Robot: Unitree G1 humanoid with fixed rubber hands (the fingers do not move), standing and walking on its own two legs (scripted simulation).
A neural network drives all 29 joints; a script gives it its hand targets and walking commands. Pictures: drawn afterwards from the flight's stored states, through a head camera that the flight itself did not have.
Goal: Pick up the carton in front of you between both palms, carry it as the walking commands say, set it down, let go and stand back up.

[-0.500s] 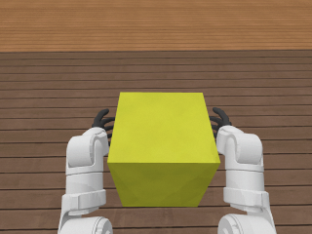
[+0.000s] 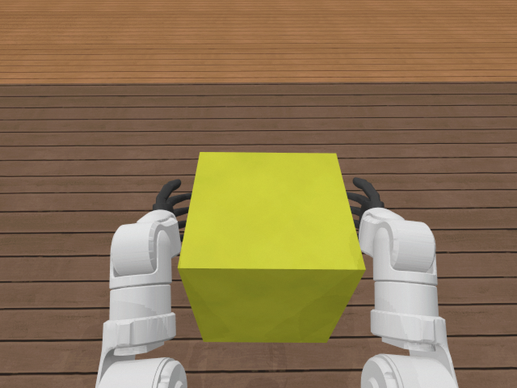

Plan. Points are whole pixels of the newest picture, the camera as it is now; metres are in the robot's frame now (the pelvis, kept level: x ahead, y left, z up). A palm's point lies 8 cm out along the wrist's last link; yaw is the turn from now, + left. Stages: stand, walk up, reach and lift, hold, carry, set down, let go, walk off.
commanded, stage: carry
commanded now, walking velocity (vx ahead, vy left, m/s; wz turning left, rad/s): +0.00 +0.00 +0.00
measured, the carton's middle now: (266, 252) +0.32 +0.00 +0.06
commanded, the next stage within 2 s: none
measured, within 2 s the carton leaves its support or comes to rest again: neither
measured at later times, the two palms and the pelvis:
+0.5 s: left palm (163, 230) +0.31 +0.15 +0.13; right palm (370, 227) +0.31 -0.15 +0.13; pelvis -0.01 +0.00 +0.00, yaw +0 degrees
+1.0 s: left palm (161, 226) +0.31 +0.15 +0.13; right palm (372, 224) +0.31 -0.15 +0.14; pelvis -0.01 +0.00 +0.00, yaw +0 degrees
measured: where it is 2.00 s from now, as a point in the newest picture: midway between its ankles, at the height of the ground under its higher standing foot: (265, 330)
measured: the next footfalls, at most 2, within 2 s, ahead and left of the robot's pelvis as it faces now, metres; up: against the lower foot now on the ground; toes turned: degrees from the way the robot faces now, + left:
right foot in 1.40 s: +0.23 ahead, -0.08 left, +0.04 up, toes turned -4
left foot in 1.78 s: +0.54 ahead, +0.08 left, +0.09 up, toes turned +8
